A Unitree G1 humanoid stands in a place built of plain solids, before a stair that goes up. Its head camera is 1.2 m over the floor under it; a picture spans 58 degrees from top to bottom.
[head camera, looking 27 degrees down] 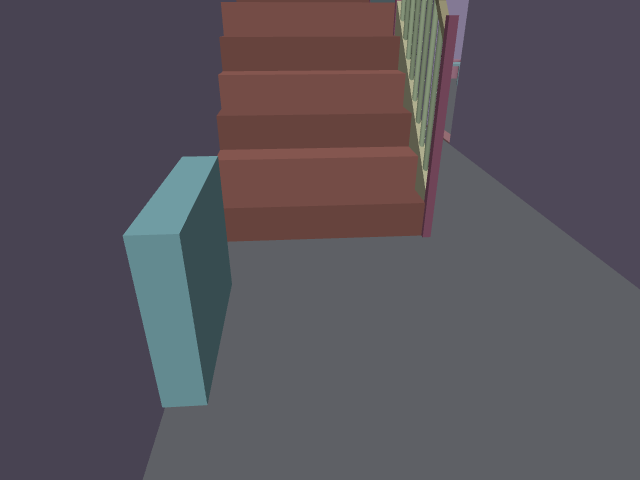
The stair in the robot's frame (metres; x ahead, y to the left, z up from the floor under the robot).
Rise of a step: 0.22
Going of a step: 0.24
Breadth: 1.26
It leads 4 degrees to the left of straight ahead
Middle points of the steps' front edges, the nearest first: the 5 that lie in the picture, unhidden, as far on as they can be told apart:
2.37 0.00 0.22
2.61 0.01 0.44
2.84 0.03 0.66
3.08 0.05 0.87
3.32 0.06 1.09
